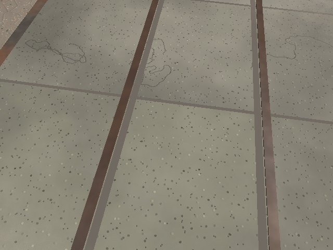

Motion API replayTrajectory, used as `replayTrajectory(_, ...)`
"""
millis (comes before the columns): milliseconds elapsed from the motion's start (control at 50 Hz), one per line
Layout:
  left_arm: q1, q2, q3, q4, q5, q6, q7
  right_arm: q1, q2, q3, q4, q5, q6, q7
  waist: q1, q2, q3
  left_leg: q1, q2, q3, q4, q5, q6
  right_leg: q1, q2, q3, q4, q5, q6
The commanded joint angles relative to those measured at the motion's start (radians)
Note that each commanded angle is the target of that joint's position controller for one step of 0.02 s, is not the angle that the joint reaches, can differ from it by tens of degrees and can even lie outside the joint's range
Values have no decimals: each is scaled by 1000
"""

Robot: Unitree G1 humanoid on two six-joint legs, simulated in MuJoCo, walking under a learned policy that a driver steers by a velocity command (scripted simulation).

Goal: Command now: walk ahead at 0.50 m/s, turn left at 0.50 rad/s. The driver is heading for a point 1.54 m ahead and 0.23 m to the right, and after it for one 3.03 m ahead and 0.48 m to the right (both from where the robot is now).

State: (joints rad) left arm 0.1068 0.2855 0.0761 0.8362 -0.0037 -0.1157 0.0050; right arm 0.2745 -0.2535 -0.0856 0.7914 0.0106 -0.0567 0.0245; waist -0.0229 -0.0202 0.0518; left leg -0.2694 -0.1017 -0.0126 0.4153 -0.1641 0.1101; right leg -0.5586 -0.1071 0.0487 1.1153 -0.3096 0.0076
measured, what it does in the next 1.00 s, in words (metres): walks ahead: right foot, then left foot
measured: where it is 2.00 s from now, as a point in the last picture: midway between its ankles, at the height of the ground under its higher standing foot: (191, 123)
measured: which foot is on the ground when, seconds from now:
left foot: down 0.00-0.36, up 0.38-0.84, down 0.86-1.00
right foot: up 0.00-0.32, down 0.34-0.88, up 0.90-1.00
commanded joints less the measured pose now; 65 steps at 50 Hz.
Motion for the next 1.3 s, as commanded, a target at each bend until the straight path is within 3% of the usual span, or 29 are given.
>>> replayTrajectory(20, 18, 71, 19, -51, 17, 14, 5, -20, -153, -32, -78, 1, -27, -23, 37, 43, -87, 86, 263, -264, -211, 283, 183, -81, -17, 2, -139, 128, 33)
replayTrajectory(120, -138, 34, -2, -87, 7, 6, -12, 57, -142, -24, -39, 2, -25, -37, -35, 97, -42, 74, 209, -170, -220, 188, 111, -24, 34, -26, -483, 444, 29)
replayTrajectory(220, -239, 62, -6, -132, -3, -9, -36, 131, -150, -24, 9, 5, -21, -37, -76, 103, 6, 238, 289, -236, -164, 180, 109, -95, 49, -20, -595, 399, -15)
replayTrajectory(280, -204, 81, -3, -134, -4, -20, -48, 135, -165, -28, 20, 3, -6, -46, -46, 125, -6, 328, 326, -257, -97, 336, 87, -57, 69, -36, -631, 278, -55)
replayTrajectory(320, -30, 126, 21, -87, 0, -24, -43, 93, -169, -26, 9, 1, 2, -45, 51, 130, -111, 308, 267, -206, 81, 649, 54, 205, 124, -86, -664, 273, -102)
replayTrajectory(340, 142, 168, 35, -51, 11, -24, -38, 70, -143, -12, -9, -6, 1, -42, 127, 98, -245, 176, 217, -167, 299, 584, 22, 485, 31, 2, -617, 320, -160)
replayTrajectory(360, 291, 248, 56, -29, 22, -18, -33, 185, -69, 11, -16, -10, -13, -38, 121, -112, -411, -172, 74, -101, 678, 181, -53, 884, -198, 369, -617, 245, -299)
replayTrajectory(380, 332, 197, 44, 6, -1, -9, -41, 215, -63, 19, -3, 11, -28, -33, 121, -277, -459, -396, 3, -142, 868, -401, -75, 989, -296, 696, -784, 43, -362)
replayTrajectory(400, 263, 137, 25, -6, -19, -5, -40, 125, -149, 0, -20, 28, -37, -29, 130, -159, -289, -502, 73, -170, 940, -364, -63, 871, -263, 620, -819, -111, -308)
replayTrajectory(420, 180, 107, 13, -28, -11, 4, -35, 32, -157, 1, -46, 29, -41, -27, 112, -71, -173, -507, 130, -122, 912, -269, -55, 711, -226, 480, -843, -95, -267)
replayTrajectory(440, 121, 87, 3, -35, 2, 7, -37, -14, -145, 0, -56, 13, -41, -29, 79, -15, -85, -475, 170, -93, 839, -202, -57, 556, -184, 384, -881, -2, -252)
replayTrajectory(480, 84, 66, -7, -37, 16, 1, -39, 19, -120, -5, -48, 0, -27, -32, 26, -46, -63, -371, 218, -87, 740, -133, -63, 423, -126, 276, -926, 136, -235)
replayTrajectory(540, 110, 100, 0, -15, 6, -6, -34, 10, -85, 3, -53, -5, -15, -37, 14, -56, -53, -380, 236, -58, 635, -69, -91, 383, -109, 174, -972, 299, -253)
replayTrajectory(660, 203, 132, 4, 24, -11, 12, -13, -191, -48, 22, -103, -5, -27, -25, 76, -35, -28, -366, 207, -7, 264, 245, -112, 422, -53, 25, -984, 407, -203)
replayTrajectory(720, 276, 137, 3, 53, -18, 24, -12, -293, -47, 27, -136, 3, -34, -10, 116, -34, 1, -363, 182, 2, 164, 267, -109, 485, -79, 44, -961, 377, -203)
replayTrajectory(780, 309, 146, 7, 71, -21, 45, -6, -349, -66, 24, -168, 7, -49, 9, 110, -44, 17, -371, 159, -12, 91, 181, -93, 577, -125, 98, -892, 416, -198)
replayTrajectory(820, 291, 169, 15, 69, -22, 55, 1, -295, -99, 12, -159, 6, -58, 12, 64, -68, -13, -264, 136, -8, 55, 114, -75, 594, -139, 126, -825, 500, -181)
replayTrajectory(860, 254, 148, 6, 52, -15, 56, 2, -46, -180, -26, -93, -7, -65, -2, -67, -57, -180, 141, 142, -4, 49, 151, -17, 477, -55, 72, -552, 642, -131)
replayTrajectory(880, 244, 82, -17, 15, 12, 51, 2, 143, -260, -47, -70, -24, -61, -16, -133, 70, -354, 458, 354, -218, 96, 185, 47, 260, 32, 18, -228, 332, -88)
replayTrajectory(900, 392, -13, -43, 10, -14, 31, -4, 157, -288, -49, -48, -23, -50, -10, -53, 351, -487, 720, 551, -631, -7, -1, 182, -83, 152, 17, 60, -281, -46)
replayTrajectory(920, 329, 108, -14, 25, -38, 25, -4, 139, -181, -25, -62, -17, -45, -12, -92, 226, -403, 644, 513, -621, -63, -126, 146, -174, 95, 95, 161, -272, -46)
replayTrajectory(940, 240, 142, 0, -3, -47, 24, -4, 77, -143, -11, -64, -10, -45, -17, -86, 177, -255, 510, 481, -464, -90, -106, 104, -219, 57, 71, 170, -177, -48)
replayTrajectory(960, 202, 125, 0, -8, -40, 29, 0, 12, -125, -3, -65, -13, -47, -16, -55, 106, -181, 372, 442, -365, -127, -34, 87, -182, 17, 53, 142, -95, -40)
replayTrajectory(980, 189, 113, 6, -11, -28, 38, 2, -37, -98, 3, -61, -16, -49, -13, -26, 102, -121, 265, 408, -282, -168, 14, 80, -150, -7, 52, 99, -43, -35)
replayTrajectory(1020, 223, 69, 6, -11, -33, 64, -2, -85, -84, 3, -51, -23, -60, -11, 23, 133, -85, 146, 380, -173, -238, 59, 78, -69, -37, 51, 64, 9, -27)
replayTrajectory(1080, 183, 45, 6, -44, -25, 90, -2, -94, -111, -9, -27, -25, -71, -18, 42, 98, -40, 103, 384, -56, -285, 156, 90, -114, -49, 55, 4, 87, -9)
replayTrajectory(1160, 93, 32, 1, -80, -19, 85, -22, -74, -144, -19, -1, -26, -62, -34, 21, 77, -16, 135, 356, 90, -295, 206, 68, -126, -39, 27, -213, 290, -5)
replayTrajectory(1240, -47, 23, -10, -136, -15, 80, -47, -20, -181, -31, 24, -11, -44, -41, -32, 58, 22, 212, 376, 165, -282, 210, 49, -114, -18, -45, -387, 337, -28)
replayTrajectory(1300, -93, 43, -5, -177, -16, 84, -60, 5, -206, -42, 41, 8, -23, -41, -33, 69, 35, 320, 409, 190, -218, 298, 27, -123, 4, -80, -445, 233, -64)
Next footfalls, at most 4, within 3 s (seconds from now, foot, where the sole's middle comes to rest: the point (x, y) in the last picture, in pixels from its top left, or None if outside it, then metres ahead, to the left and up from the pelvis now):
0.34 right None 0.39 -0.14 -0.78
0.86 left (136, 199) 0.67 0.12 -0.78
1.40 right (200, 151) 0.91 -0.17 -0.78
1.92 left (183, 95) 1.28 -0.11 -0.78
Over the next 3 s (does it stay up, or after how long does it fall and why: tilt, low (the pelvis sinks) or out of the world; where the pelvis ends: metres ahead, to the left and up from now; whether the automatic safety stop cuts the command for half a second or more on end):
stays up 1.47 -0.23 0.00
